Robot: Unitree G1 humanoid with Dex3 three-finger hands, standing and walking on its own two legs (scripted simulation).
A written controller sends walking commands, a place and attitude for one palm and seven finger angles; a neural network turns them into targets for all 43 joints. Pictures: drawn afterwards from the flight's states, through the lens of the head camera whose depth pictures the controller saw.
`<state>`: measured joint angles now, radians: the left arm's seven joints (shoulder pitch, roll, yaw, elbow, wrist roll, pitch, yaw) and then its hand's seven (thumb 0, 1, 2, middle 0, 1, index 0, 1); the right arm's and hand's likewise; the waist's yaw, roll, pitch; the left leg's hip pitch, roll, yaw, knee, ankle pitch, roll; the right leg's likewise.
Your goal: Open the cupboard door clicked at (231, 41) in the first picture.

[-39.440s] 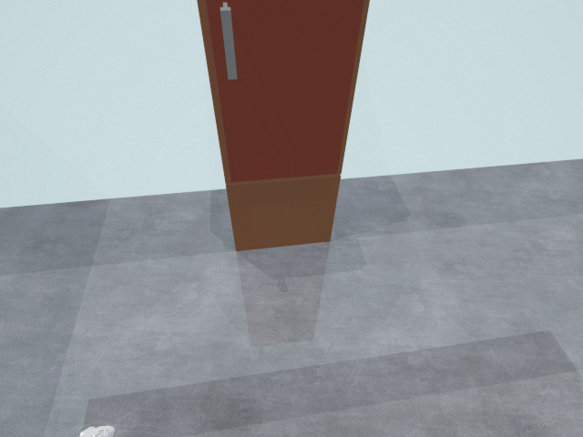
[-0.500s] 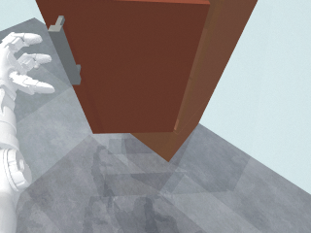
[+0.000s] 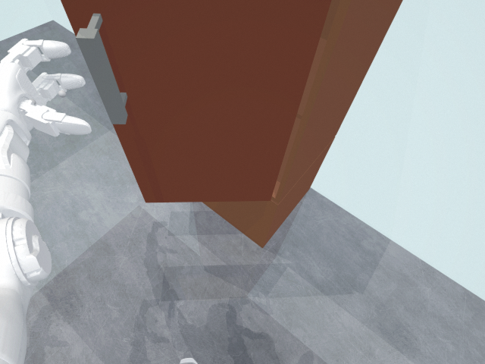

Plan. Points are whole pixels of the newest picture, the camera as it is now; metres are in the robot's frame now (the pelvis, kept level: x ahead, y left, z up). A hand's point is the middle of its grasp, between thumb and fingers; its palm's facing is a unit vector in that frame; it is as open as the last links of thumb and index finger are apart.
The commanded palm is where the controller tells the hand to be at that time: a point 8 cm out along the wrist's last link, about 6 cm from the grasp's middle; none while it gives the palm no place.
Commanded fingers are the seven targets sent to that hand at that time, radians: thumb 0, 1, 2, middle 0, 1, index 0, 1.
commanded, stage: slide the fingers in behind the handle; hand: left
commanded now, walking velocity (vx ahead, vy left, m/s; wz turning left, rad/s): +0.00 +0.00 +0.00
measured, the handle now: (108, 73) +0.54 +0.19 +0.15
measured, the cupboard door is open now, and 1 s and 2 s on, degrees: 42 41 42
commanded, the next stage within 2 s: close the thumb around the handle in 1.60 s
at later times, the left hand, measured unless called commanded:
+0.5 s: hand (81, 94) +0.49 +0.22 +0.16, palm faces +0.01 -1.00 +0.03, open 14.0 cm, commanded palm +0.47 +0.27 +0.15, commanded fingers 0.00 -0.50 0.30 -0.30 -1.20 -0.30 -1.20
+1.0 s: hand (108, 90) +0.50 +0.19 +0.15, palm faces +0.02 -1.00 +0.02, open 13.9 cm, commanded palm +0.48 +0.23 +0.15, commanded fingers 0.00 -0.50 0.30 -0.30 -1.20 -0.30 -1.20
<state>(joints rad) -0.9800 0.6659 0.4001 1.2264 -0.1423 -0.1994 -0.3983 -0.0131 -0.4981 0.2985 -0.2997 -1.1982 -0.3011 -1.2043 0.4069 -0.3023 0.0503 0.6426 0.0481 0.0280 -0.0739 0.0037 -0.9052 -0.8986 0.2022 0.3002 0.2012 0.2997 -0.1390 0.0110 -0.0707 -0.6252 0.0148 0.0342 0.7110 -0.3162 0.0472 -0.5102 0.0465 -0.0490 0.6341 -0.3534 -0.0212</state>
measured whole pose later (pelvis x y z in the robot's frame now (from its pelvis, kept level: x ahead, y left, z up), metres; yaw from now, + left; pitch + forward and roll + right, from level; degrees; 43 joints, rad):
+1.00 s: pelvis +0.00 +0.00 +0.00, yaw +0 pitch +13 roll -2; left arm -0.99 0.53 0.36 1.18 -0.12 -0.21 -0.24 -0.01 -0.50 0.30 -0.30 -1.20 -0.31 -1.21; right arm 0.44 -0.29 0.04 0.66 0.03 0.00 -0.04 0.00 -0.91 -0.90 0.20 0.30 0.20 0.30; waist -0.15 0.02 -0.07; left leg -0.63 0.02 0.04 0.72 -0.32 0.04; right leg -0.52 0.05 -0.04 0.66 -0.36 -0.03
